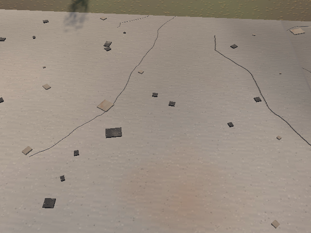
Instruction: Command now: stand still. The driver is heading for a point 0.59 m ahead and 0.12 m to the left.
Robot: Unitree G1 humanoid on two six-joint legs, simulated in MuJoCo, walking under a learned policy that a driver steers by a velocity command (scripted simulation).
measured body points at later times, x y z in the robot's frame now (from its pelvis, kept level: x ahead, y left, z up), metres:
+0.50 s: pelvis +0.08 -0.03 -0.01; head +0.08 -0.05 +0.44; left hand +0.10 +0.22 -0.15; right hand +0.00 -0.26 -0.18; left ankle -0.01 +0.10 -0.73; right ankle +0.07 -0.11 -0.75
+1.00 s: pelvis +0.34 -0.02 -0.03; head +0.37 -0.02 +0.42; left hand +0.26 +0.21 -0.18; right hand +0.47 -0.25 -0.17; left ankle +0.42 +0.02 -0.74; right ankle +0.14 -0.12 -0.65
